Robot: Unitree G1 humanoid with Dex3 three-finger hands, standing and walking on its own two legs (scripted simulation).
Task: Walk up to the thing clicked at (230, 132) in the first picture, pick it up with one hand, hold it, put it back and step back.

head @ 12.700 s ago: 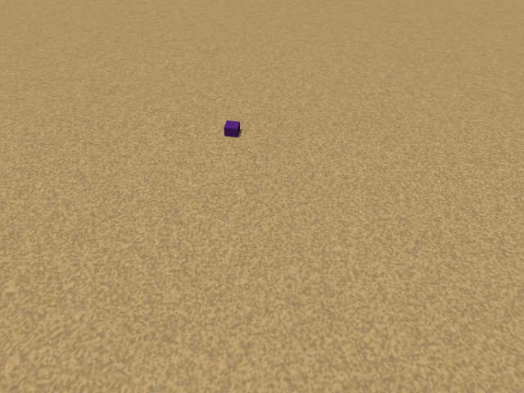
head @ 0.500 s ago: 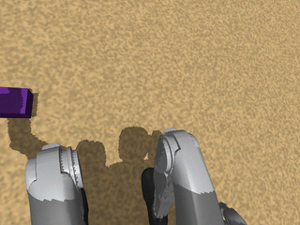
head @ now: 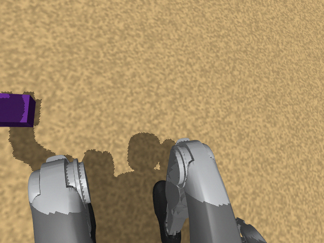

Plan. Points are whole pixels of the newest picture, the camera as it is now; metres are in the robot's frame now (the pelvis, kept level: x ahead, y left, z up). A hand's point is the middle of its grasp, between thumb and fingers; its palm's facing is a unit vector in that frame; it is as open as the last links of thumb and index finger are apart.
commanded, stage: rise first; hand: left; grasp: from above
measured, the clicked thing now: (14, 110) +0.46 +0.33 -0.28
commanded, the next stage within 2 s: approach in 0.94 s
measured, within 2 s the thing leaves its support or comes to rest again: neither
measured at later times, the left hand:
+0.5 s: hand out of the picture +0.42 +0.37 -0.14, palm faces -0.45 -0.03 -0.89, open 13.7 cm
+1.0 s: hand out of the picture +0.42 +0.37 -0.13, palm faces -0.45 -0.03 -0.89, open 13.7 cm
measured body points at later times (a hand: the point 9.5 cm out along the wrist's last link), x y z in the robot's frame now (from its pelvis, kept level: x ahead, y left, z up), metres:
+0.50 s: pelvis +0.00 +0.00 +0.00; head +0.22 +0.10 +0.38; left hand +0.44 +0.37 -0.09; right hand +0.09 -0.27 -0.10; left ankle +0.08 +0.13 -0.28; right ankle +0.10 -0.12 -0.28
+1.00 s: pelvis +0.00 +0.00 +0.00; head +0.21 +0.09 +0.38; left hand +0.44 +0.37 -0.08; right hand +0.08 -0.27 -0.10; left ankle +0.08 +0.13 -0.28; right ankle +0.10 -0.12 -0.28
